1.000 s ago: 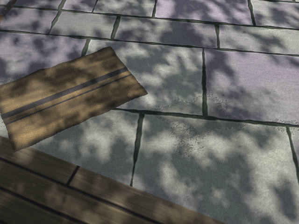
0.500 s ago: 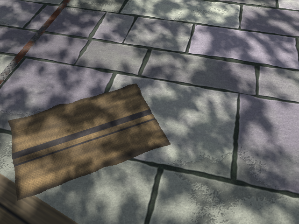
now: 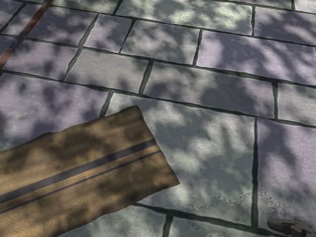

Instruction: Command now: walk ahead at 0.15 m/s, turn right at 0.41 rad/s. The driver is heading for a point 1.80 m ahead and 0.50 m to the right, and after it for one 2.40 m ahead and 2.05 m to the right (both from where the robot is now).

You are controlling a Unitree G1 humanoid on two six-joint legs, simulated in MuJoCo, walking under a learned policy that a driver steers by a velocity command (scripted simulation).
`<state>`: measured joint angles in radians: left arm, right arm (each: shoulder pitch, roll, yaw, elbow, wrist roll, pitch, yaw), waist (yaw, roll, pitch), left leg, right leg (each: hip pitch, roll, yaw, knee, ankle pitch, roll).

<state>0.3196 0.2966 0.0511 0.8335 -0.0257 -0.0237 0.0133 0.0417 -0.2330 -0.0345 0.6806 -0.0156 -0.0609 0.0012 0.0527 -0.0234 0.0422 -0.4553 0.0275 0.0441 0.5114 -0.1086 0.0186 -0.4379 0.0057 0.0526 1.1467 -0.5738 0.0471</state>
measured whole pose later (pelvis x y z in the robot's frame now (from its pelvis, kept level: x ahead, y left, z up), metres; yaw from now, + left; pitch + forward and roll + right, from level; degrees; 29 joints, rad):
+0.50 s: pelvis +0.04 -0.04 +0.01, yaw -17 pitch +3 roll +3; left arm 0.23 0.29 0.07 0.65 0.00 0.02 0.02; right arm 0.07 -0.31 -0.09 0.80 0.00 0.02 -0.04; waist 0.01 0.03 0.03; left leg -0.57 0.00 -0.02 1.09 -0.38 -0.05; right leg -0.34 0.02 0.05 0.48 -0.19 -0.06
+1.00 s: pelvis +0.07 -0.01 +0.01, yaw -23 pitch -1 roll +0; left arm 0.20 0.26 0.05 0.68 0.02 0.03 0.01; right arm 0.15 -0.24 -0.03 0.84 -0.01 -0.02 0.00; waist 0.01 -0.02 0.02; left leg -0.22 0.00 -0.01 0.52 -0.30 0.00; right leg -0.28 0.04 0.09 0.53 -0.24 0.00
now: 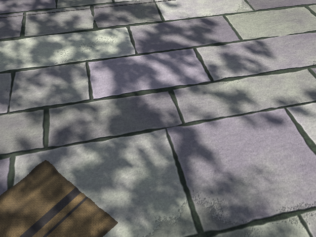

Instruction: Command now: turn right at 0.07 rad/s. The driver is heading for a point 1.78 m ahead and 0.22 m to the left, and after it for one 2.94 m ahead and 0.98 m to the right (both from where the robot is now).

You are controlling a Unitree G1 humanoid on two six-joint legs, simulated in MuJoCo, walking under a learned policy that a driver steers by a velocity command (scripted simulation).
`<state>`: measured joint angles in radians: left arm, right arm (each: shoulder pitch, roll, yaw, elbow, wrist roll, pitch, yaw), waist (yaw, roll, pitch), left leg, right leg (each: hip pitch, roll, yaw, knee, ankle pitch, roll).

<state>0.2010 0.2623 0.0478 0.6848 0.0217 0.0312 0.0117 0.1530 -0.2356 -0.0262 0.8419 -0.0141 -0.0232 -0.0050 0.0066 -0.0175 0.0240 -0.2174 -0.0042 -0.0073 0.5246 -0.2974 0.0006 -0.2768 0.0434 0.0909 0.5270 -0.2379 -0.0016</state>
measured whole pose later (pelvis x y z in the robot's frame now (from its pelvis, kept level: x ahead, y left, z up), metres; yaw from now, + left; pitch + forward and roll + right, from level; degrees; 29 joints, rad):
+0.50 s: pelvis +0.01 +0.00 +0.00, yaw +0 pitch -2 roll +0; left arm 0.22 0.22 0.04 0.76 0.01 0.01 0.03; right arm 0.17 -0.24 -0.02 0.96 0.00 -0.02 -0.01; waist -0.01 -0.01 0.04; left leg -0.19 -0.01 -0.01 0.53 -0.31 0.01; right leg -0.25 0.04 0.09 0.53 -0.26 0.00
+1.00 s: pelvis +0.01 +0.01 +0.00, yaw +0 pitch -2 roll +0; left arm 0.22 0.22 0.04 0.95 0.00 0.01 0.05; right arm 0.19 -0.23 -0.01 1.07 0.00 -0.02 -0.02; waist -0.01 0.00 0.04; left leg -0.16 -0.02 -0.01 0.49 -0.29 0.02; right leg -0.22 0.02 0.09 0.48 -0.23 0.02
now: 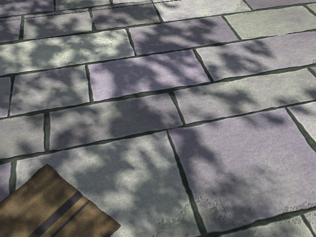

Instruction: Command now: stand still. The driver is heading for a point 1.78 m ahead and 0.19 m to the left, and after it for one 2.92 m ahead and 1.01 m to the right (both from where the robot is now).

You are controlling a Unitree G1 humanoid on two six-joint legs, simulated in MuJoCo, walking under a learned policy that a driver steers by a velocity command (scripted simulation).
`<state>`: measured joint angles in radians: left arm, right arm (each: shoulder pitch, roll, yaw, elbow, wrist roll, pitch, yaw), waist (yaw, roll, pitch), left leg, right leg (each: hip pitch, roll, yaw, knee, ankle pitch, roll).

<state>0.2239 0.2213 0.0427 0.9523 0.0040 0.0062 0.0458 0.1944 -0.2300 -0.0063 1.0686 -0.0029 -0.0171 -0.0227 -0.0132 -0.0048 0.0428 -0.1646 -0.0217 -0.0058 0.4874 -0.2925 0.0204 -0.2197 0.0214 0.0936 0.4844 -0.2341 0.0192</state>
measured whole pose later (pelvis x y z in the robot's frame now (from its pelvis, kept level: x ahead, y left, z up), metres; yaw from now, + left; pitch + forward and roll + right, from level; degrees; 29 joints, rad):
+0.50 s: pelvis +0.00 +0.01 +0.00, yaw +0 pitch -1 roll +0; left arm 0.22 0.20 0.02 1.09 0.00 0.01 0.05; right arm 0.27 -0.20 0.00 1.08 0.00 -0.02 -0.03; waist -0.01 0.00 0.04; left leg -0.16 -0.03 0.00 0.47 -0.28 0.03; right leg -0.22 0.01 0.10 0.47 -0.23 0.03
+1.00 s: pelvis +0.14 -0.06 +0.01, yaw +0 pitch +1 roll +0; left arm 0.41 0.19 0.02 1.10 0.00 -0.10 -0.01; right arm 0.22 -0.28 -0.05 0.94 0.02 -0.09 0.01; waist 0.04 0.04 -0.02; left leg -0.59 0.09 0.00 1.05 -0.17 0.05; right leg -0.05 0.04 -0.04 0.28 -0.25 -0.05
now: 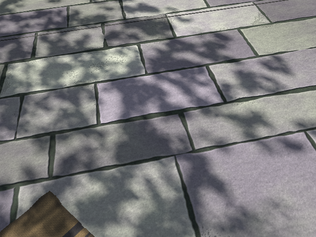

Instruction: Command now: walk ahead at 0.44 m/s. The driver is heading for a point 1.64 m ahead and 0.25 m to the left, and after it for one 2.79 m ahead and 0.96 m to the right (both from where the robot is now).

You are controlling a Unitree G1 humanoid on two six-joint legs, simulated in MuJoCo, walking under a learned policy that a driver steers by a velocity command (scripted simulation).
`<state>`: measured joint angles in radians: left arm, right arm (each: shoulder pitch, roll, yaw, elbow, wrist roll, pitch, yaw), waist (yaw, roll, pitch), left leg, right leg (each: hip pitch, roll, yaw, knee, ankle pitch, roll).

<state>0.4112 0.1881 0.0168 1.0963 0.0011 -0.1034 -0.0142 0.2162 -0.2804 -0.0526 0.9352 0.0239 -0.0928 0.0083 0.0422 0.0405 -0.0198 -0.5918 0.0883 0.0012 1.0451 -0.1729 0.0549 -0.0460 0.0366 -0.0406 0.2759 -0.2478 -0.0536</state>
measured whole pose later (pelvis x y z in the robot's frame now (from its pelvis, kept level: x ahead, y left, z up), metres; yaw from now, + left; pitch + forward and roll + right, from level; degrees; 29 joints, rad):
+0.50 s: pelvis +0.29 +0.06 +0.00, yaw +0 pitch +0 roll +1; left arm 0.20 0.27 0.05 0.94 -0.02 -0.09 0.02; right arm 0.28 -0.24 -0.05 0.97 0.00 -0.10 0.04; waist -0.03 -0.04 0.03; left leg -0.19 -0.07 0.07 0.32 -0.14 0.08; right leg -0.59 -0.13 0.04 1.12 -0.25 -0.04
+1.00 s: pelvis +0.58 -0.02 +0.00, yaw +0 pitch +1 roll +0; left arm 0.23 0.24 0.05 0.93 0.00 -0.10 -0.03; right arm 0.24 -0.28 -0.06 0.94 0.02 -0.09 0.00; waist 0.02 0.04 0.03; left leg -0.51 0.09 -0.02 1.13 -0.30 0.05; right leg -0.26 0.04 -0.07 0.38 -0.14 -0.07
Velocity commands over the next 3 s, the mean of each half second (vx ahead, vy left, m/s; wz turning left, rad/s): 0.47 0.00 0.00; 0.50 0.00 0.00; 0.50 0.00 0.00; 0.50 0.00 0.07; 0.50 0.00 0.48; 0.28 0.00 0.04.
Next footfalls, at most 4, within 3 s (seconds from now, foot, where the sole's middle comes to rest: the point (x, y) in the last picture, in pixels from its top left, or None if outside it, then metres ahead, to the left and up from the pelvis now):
0.28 left None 0.35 0.14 -0.78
0.82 right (202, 209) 0.66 -0.10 -0.78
1.36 left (153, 152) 0.97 0.14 -0.78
1.92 right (196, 108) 1.29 -0.10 -0.78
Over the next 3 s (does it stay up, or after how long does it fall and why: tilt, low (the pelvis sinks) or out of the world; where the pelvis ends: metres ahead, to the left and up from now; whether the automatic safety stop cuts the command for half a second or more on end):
stays up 1.65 0.14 -0.02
